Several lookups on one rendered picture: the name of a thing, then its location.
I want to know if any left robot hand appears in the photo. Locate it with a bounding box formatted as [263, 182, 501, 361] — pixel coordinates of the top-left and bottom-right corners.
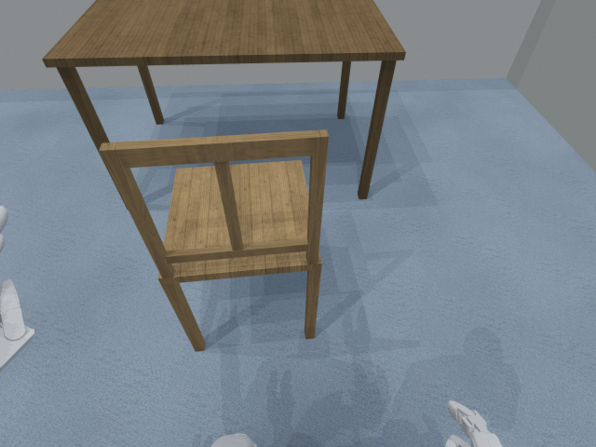
[0, 206, 34, 372]

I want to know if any chair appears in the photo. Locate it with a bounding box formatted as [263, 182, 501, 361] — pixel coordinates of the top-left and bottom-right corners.
[99, 129, 329, 352]

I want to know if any right robot hand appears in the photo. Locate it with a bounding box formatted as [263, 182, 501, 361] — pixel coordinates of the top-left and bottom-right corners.
[445, 400, 503, 447]

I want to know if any table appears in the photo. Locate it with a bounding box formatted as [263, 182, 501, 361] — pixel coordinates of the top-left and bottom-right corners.
[42, 0, 406, 209]

